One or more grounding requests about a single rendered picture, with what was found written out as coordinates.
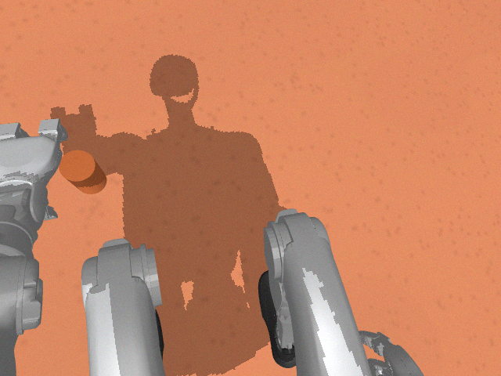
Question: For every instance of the can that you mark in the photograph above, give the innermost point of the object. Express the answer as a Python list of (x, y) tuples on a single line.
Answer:
[(81, 169)]

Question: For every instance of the left robot arm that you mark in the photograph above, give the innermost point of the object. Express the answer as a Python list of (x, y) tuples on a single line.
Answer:
[(22, 211)]

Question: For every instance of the right robot foot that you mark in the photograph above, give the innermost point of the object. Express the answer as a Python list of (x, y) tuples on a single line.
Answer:
[(284, 357)]

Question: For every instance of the right robot hand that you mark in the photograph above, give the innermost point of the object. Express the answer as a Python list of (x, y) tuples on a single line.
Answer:
[(397, 361)]

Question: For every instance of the left robot hand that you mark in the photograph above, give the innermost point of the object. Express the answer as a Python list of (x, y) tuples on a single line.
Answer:
[(37, 157)]

